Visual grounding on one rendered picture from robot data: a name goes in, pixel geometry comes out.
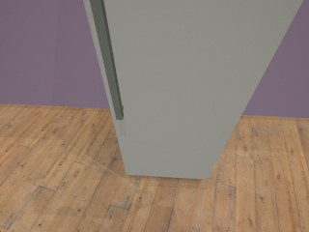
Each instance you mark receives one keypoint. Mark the fridge door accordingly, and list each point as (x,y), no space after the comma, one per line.
(186,70)

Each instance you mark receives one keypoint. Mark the handle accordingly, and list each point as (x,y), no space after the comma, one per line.
(100,19)

